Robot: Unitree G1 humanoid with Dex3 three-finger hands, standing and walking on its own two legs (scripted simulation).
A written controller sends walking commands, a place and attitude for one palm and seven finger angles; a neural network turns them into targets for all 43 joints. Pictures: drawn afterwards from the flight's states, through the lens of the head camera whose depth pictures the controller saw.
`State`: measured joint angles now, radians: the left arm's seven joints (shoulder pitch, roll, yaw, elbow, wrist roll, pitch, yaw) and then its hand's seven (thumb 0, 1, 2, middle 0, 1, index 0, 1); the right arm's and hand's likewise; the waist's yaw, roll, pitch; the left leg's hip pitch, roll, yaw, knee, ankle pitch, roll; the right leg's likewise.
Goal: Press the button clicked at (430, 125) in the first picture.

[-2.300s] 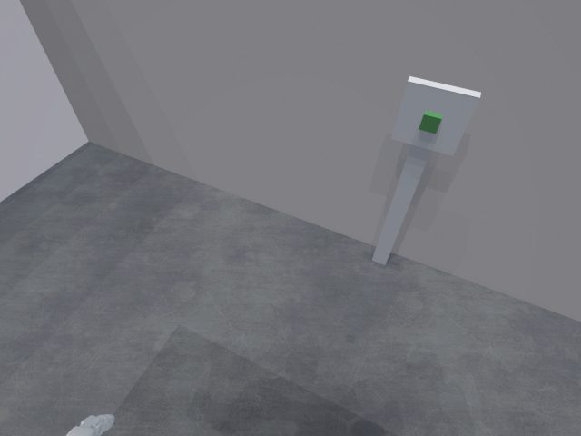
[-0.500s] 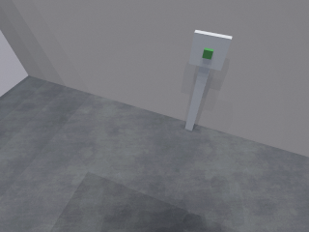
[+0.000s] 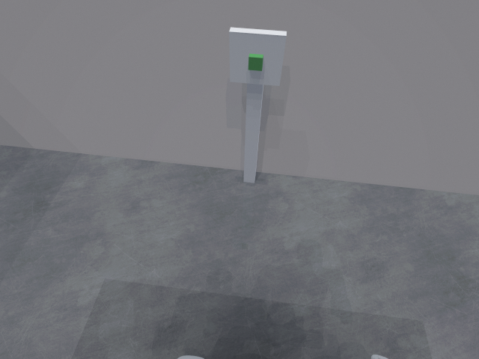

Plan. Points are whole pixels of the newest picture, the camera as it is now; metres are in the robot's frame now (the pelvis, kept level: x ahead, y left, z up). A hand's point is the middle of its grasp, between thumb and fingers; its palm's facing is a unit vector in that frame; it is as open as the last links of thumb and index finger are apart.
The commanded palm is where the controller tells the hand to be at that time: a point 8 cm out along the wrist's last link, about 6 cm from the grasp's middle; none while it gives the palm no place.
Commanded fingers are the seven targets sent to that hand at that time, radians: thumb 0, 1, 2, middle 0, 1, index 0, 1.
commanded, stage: walk to a spot facing it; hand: left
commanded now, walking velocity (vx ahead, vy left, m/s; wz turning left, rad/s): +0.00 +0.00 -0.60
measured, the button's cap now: (255, 61) +0.99 +0.06 -0.05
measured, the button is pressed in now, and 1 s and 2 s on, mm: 0 0 0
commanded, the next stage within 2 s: turn to face it in 0.94 s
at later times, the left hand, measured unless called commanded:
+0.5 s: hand (176, 330) +0.18 +0.15 -0.16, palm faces -0.37 -0.90 -0.21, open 7.4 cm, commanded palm none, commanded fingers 0.00 0.90 0.90 -0.20 -0.30 -0.20 -0.30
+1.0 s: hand (199, 278) +0.30 +0.13 -0.19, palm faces -0.50 -0.85 -0.16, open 7.4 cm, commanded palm none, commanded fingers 0.00 0.90 0.90 -0.20 -0.30 -0.20 -0.30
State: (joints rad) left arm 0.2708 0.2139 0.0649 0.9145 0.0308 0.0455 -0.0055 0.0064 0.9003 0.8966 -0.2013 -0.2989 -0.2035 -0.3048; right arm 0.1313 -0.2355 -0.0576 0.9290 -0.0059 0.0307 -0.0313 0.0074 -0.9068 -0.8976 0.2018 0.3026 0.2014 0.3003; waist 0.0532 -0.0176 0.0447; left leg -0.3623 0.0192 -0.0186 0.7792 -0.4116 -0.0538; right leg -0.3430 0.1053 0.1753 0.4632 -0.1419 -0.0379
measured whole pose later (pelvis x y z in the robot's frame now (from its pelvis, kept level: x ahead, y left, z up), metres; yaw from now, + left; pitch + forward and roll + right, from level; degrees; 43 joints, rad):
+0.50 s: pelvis +0.01 +0.00 -0.01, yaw -20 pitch +1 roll -1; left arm 0.16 0.24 0.07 0.88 0.03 0.04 -0.07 0.01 0.91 0.90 -0.19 -0.30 -0.20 -0.30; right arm 0.36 -0.24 -0.05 0.97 -0.03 -0.02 -0.01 0.01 -0.90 -0.90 0.21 0.30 0.21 0.30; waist -0.04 0.03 0.04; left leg -0.17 0.18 0.25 0.62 -0.42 -0.05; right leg -0.29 -0.04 -0.10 0.57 -0.36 0.00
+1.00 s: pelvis +0.18 -0.03 -0.01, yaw -35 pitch -1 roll -2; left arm 0.30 0.24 0.09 1.04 0.03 0.02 -0.03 0.01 0.91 0.90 -0.20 -0.30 -0.20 -0.30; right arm 0.22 -0.15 -0.01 0.93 -0.03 -0.07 -0.02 0.00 -0.91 -0.90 0.20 0.30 0.20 0.30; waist 0.02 -0.05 0.05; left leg -0.32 0.13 0.20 0.61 -0.26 0.02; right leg -0.40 -0.01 -0.01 1.21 -0.42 0.01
